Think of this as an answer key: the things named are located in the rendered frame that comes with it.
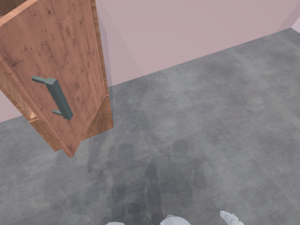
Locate handle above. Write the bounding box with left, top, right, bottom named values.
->
left=31, top=75, right=73, bottom=120

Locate right robot hand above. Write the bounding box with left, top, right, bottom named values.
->
left=219, top=211, right=244, bottom=225

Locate cupboard door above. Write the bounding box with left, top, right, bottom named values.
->
left=0, top=0, right=107, bottom=158

